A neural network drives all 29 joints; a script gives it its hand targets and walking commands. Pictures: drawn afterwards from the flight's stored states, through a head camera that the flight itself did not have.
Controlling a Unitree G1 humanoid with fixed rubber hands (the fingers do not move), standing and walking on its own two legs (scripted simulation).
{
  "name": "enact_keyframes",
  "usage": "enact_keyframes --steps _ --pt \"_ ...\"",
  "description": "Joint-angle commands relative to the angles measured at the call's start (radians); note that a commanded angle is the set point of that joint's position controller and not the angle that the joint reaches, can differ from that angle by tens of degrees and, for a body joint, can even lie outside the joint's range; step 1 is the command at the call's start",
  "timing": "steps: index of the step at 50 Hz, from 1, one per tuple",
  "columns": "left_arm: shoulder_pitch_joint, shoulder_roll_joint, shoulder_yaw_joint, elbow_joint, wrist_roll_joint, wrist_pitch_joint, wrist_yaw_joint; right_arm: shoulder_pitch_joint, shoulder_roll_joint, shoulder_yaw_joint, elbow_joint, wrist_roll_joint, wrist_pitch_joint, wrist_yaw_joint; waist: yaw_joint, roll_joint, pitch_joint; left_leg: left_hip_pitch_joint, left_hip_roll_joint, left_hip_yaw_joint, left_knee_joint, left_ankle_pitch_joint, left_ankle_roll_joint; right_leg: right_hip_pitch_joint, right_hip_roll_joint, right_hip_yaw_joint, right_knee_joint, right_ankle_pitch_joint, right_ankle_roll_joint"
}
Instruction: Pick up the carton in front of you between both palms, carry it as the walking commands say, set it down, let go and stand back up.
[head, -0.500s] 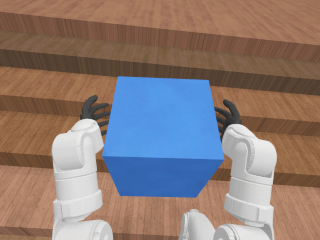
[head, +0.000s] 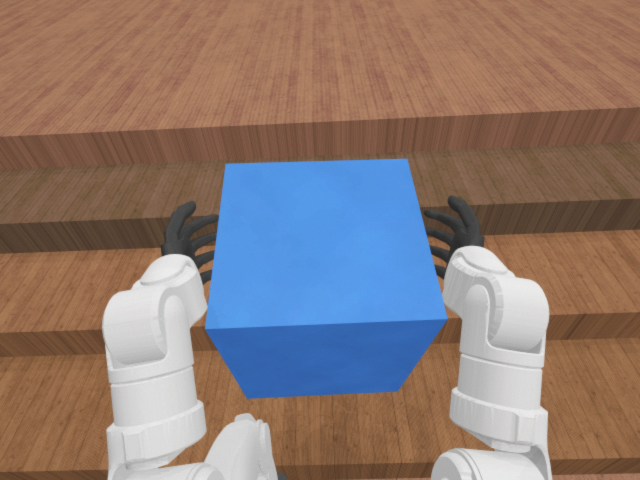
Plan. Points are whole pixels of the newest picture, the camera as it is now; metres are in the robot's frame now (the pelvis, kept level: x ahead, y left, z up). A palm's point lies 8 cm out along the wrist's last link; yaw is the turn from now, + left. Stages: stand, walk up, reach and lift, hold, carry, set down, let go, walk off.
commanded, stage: carry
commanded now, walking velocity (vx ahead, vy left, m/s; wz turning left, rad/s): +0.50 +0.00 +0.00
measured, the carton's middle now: (320, 289) +0.36 -0.01 +0.09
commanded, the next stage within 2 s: none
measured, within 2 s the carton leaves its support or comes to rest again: neither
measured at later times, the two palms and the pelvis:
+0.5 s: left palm (190, 48) +0.65 +0.17 +0.29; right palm (404, 22) +0.65 -0.14 +0.31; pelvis +0.31 -0.01 +0.13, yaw +2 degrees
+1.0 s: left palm out of the picture +0.96 +0.15 +0.43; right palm out of the picture +0.97 -0.16 +0.41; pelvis +0.63 +0.01 +0.26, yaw +0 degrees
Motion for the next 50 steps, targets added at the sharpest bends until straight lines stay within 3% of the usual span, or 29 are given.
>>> enact_keyframes --steps 1,2,3,4,5,6,8,12,14,17,20,21,23,25,26,27,28,29,30,31,32,35,37,39,42,44,47,49,50 --pt "-0.509 -0.547 -0.488 -0.016 -0.102 0.007 0.007 -0.559 0.668 0.575 -0.023 0.188 -0.004 -0.006 -0.151 -0.317 -0.412 0.693 -0.172 0.153 -0.273 0.109 0.027 -0.056 -0.091 -0.114 0.259 1.580 -0.129" --pt "-0.547 -0.550 -0.477 -0.024 -0.092 0.006 0.006 -0.596 0.694 0.588 -0.015 0.194 -0.010 -0.005 -0.211 -0.156 -0.487 0.841 -0.215 0.148 -0.537 0.198 0.015 0.006 -0.025 -0.128 0.606 1.560 -0.074" --pt "-0.556 -0.549 -0.465 -0.034 -0.087 0.001 0.008 -0.588 0.737 0.600 -0.017 0.209 -0.013 0.006 -0.212 -0.085 -0.527 1.032 -0.199 -0.001 -0.792 0.316 -0.006 -0.100 0.013 -0.055 0.879 1.238 -0.040" --pt "-0.499 -0.578 -0.452 -0.004 -0.057 -0.005 0.006 -0.559 0.756 0.615 -0.004 0.229 -0.018 0.014 -0.120 0.191 -0.504 1.250 0.127 -0.538 -0.845 0.999 0.153 -0.514 0.173 0.031 1.285 0.092 0.020" --pt "-0.468 -0.577 -0.425 0.022 -0.032 -0.008 0.005 -0.582 0.764 0.634 -0.016 0.240 -0.030 0.018 -0.118 0.200 -0.703 1.383 0.235 -0.803 -0.807 1.208 0.308 -0.627 0.250 0.264 1.660 0.014 0.013" --pt "-0.518 -0.616 -0.429 -0.014 -0.048 -0.014 -0.003 -0.625 0.788 0.655 -0.057 0.259 -0.041 0.026 -0.129 0.118 -0.696 1.362 0.218 -0.813 -0.805 0.825 0.308 -0.747 0.201 0.310 1.748 0.003 -0.022" --pt "-0.633 -0.658 -0.460 -0.073 -0.075 -0.023 -0.016 -0.744 0.865 0.708 -0.128 0.322 -0.053 0.056 -0.092 0.046 -0.452 1.183 0.170 -0.734 -0.854 0.161 0.191 -0.921 0.118 0.267 1.669 -0.002 -0.076" --pt "-0.619 -0.623 -0.510 -0.075 -0.064 -0.033 0.000 -0.695 0.833 0.704 -0.110 0.333 -0.051 0.079 -0.061 -0.024 -0.325 1.098 0.165 -0.548 -0.964 -0.001 0.135 -0.988 0.054 0.157 1.505 -0.049 -0.082" --pt "-0.593 -0.605 -0.533 -0.053 -0.079 -0.021 0.009 -0.626 0.743 0.648 -0.083 0.293 -0.038 0.063 -0.108 0.065 -0.286 1.203 0.211 -0.526 -1.006 0.243 0.187 -1.199 0.069 0.070 1.725 -0.150 -0.094" --pt "-0.582 -0.585 -0.537 -0.024 -0.104 0.013 0.017 -0.530 0.650 0.565 -0.020 0.215 -0.008 0.036 -0.118 0.052 -0.219 1.342 0.226 -0.490 -1.048 0.136 0.154 -1.521 0.024 0.091 1.876 -0.276 -0.102" --pt "-0.632 -0.578 -0.540 0.000 -0.126 0.036 0.026 -0.538 0.604 0.510 -0.010 0.181 0.014 0.027 -0.063 0.072 -0.113 1.141 0.119 -0.321 -1.175 -0.050 0.065 -1.392 -0.009 0.015 1.596 -0.186 -0.073" --pt "-0.644 -0.581 -0.545 0.005 -0.132 0.042 0.030 -0.527 0.587 0.483 -0.011 0.180 0.019 0.027 -0.044 0.136 -0.114 1.015 0.085 -0.237 -1.306 0.032 0.091 -1.194 -0.016 -0.045 1.405 -0.160 -0.073" --pt "-0.688 -0.615 -0.554 0.027 -0.155 0.050 0.037 -0.540 0.574 0.448 0.008 0.156 0.029 0.022 0.005 0.227 -0.150 0.815 0.027 -0.017 -1.314 0.630 0.068 -0.751 0.037 -0.133 1.091 -0.013 -0.098" --pt "-0.680 -0.650 -0.559 0.048 -0.168 0.047 0.037 -0.520 0.570 0.428 0.014 0.131 0.033 0.018 0.080 0.298 -0.309 1.008 0.062 0.028 -1.080 1.425 0.048 -0.573 0.133 -0.206 0.969 0.068 -0.135" --pt "-0.676 -0.666 -0.560 0.047 -0.172 0.043 0.034 -0.528 0.576 0.422 0.013 0.118 0.031 0.019 0.150 0.303 -0.386 1.102 0.078 0.038 -0.879 1.612 0.027 -0.474 0.181 -0.234 0.869 0.032 -0.129" --pt "-0.723 -0.697 -0.579 0.037 -0.176 0.033 0.030 -0.557 0.589 0.415 0.012 0.115 0.027 0.022 0.196 0.164 -0.472 1.163 0.032 0.058 -0.564 1.630 -0.034 -0.309 0.222 -0.229 0.623 0.128 -0.110" --pt "-0.706 -0.736 -0.599 0.039 -0.184 0.026 0.018 -0.559 0.598 0.407 0.006 0.099 0.018 0.022 0.227 0.127 -0.501 1.016 -0.006 -0.027 -0.283 1.304 -0.061 -0.137 0.194 -0.020 0.379 0.196 -0.097" --pt "-0.703 -0.750 -0.604 0.047 -0.192 0.014 0.012 -0.521 0.647 0.406 0.006 0.076 0.009 0.027 0.114 -0.268 -0.575 0.601 -0.207 -0.120 0.170 0.093 -0.145 0.150 -0.172 0.591 0.326 1.018 -0.282" --pt "-0.700 -0.776 -0.635 0.036 -0.226 0.006 0.001 -0.507 0.637 0.393 0.022 0.064 -0.001 0.029 0.111 -0.211 -0.715 0.493 -0.249 -0.364 0.494 0.055 -0.110 0.232 -0.218 0.778 0.337 1.004 -0.389" --pt "-0.766 -0.823 -0.681 -0.020 -0.276 -0.012 -0.014 -0.537 0.674 0.406 -0.014 0.065 -0.009 0.036 0.122 -0.151 -0.675 0.383 -0.204 -0.381 0.568 0.043 -0.077 0.204 -0.195 0.762 0.350 0.650 -0.394" --pt "-0.824 -0.857 -0.703 -0.058 -0.300 -0.024 -0.033 -0.584 0.708 0.417 -0.037 0.078 -0.013 0.042 0.096 -0.103 -0.545 0.284 -0.158 -0.325 0.543 0.023 -0.045 0.111 -0.177 0.712 0.316 0.339 -0.336" --pt "-0.817 -0.900 -0.730 -0.056 -0.327 -0.040 -0.075 -0.619 0.711 0.468 -0.073 0.074 -0.041 0.040 0.055 -0.058 -0.379 0.193 -0.074 -0.281 0.423 0.045 -0.004 -0.015 -0.157 0.533 0.253 -0.033 -0.225" --pt "-0.744 -0.852 -0.713 -0.043 -0.299 -0.045 -0.074 -0.588 0.700 0.504 -0.070 0.072 -0.050 0.035 0.057 -0.015 -0.329 0.154 -0.058 -0.225 0.300 -0.054 -0.012 -0.013 -0.178 0.467 0.197 0.028 -0.228" --pt "-0.667 -0.782 -0.680 -0.035 -0.261 -0.038 -0.060 -0.565 0.694 0.546 -0.077 0.100 -0.045 0.036 0.104 -0.084 -0.304 -0.063 -0.070 -0.148 0.517 -0.127 0.004 0.106 -0.222 0.469 0.158 0.263 -0.278" --pt "-0.583 -0.676 -0.610 -0.015 -0.191 -0.015 -0.029 -0.557 0.658 0.555 -0.071 0.128 -0.019 0.026 0.121 -0.080 -0.239 -0.388 -0.028 -0.160 0.687 -0.259 0.005 0.263 -0.230 0.418 0.109 0.152 -0.253" --pt "-0.565 -0.624 -0.577 -0.022 -0.168 -0.001 -0.018 -0.556 0.627 0.544 -0.058 0.130 -0.003 0.013 0.077 -0.063 -0.154 -0.305 0.006 -0.097 0.473 -0.204 -0.015 0.109 -0.148 0.296 0.023 0.007 -0.188" --pt "-0.571 -0.571 -0.522 -0.020 -0.157 0.019 -0.007 -0.597 0.633 0.557 -0.044 0.162 0.017 0.000 0.015 -0.210 -0.139 0.280 -0.010 0.047 -0.041 -0.060 -0.022 -0.269 -0.035 -0.003 -0.176 0.382 -0.176" --pt "-0.538 -0.547 -0.485 0.002 -0.129 0.029 0.001 -0.608 0.656 0.563 -0.013 0.182 0.021 -0.006 -0.054 -0.302 -0.290 0.558 -0.111 0.132 -0.178 0.124 0.026 -0.193 -0.052 -0.079 0.015 1.271 -0.159" --pt "-0.539 -0.545 -0.474 -0.001 -0.109 0.030 0.005 -0.595 0.667 0.561 -0.006 0.187 0.019 -0.006 -0.121 -0.333 -0.384 0.661 -0.165 0.154 -0.248 0.113 0.027 -0.100 -0.074 -0.102 0.191 1.527 -0.134"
